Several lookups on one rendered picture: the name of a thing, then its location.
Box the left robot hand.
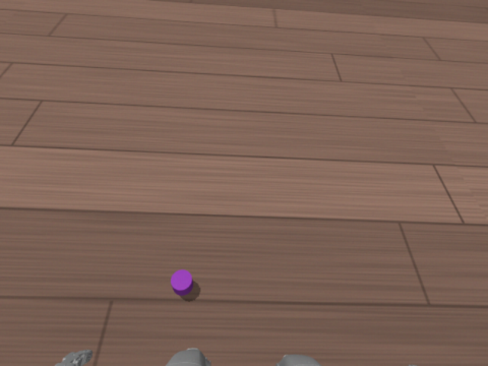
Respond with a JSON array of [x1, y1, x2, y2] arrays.
[[55, 350, 93, 366]]

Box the tin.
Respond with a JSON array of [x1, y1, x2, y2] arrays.
[[171, 270, 193, 296]]

